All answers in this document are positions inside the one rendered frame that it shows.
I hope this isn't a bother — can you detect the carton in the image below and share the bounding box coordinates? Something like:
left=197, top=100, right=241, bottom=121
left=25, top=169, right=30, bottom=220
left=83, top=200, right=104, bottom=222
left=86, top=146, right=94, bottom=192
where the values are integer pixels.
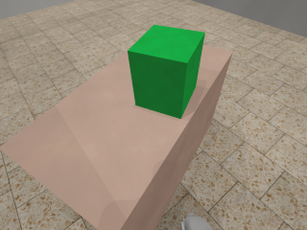
left=128, top=25, right=205, bottom=119

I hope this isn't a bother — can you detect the right robot shin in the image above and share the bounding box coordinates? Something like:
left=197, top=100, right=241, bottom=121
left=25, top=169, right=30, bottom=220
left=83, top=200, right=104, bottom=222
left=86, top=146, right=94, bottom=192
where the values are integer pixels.
left=186, top=214, right=196, bottom=218

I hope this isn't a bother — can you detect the pedestal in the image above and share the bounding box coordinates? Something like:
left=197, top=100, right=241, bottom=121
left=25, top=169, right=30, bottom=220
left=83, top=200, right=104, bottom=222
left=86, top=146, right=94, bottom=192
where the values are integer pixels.
left=0, top=44, right=233, bottom=230

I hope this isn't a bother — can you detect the robot right thigh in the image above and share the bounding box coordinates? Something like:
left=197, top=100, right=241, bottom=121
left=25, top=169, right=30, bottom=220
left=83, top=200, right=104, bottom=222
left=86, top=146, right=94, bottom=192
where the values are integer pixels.
left=180, top=216, right=213, bottom=230

